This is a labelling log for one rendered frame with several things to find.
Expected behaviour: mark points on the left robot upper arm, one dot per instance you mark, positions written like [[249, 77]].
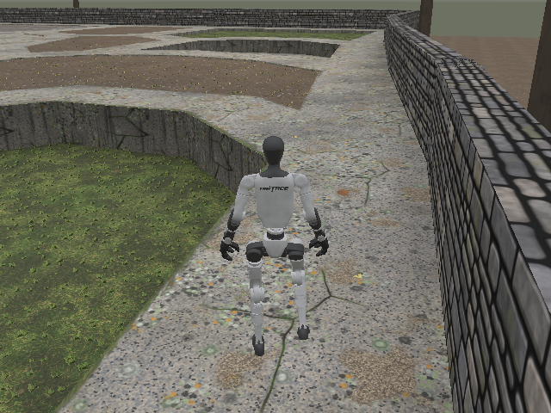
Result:
[[242, 196]]

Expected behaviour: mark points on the left robot hand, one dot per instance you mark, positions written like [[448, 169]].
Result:
[[225, 247]]

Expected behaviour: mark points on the right robot upper arm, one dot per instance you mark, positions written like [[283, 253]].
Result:
[[306, 195]]

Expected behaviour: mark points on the right robot hand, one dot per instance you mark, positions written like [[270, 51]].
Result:
[[324, 244]]

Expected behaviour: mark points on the robot head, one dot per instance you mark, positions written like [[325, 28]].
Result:
[[273, 148]]

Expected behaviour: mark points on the robot torso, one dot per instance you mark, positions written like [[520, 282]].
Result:
[[275, 206]]

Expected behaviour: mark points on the robot left forearm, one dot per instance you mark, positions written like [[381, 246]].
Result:
[[231, 228]]

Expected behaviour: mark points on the robot right forearm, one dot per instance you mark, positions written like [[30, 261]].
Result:
[[317, 227]]

